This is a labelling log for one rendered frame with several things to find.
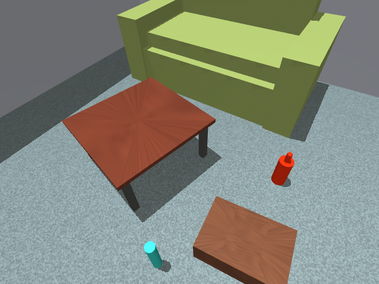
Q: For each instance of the coffee table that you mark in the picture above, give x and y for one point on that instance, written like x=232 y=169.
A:
x=133 y=130

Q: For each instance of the sofa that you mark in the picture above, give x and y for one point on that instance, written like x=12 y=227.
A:
x=256 y=59

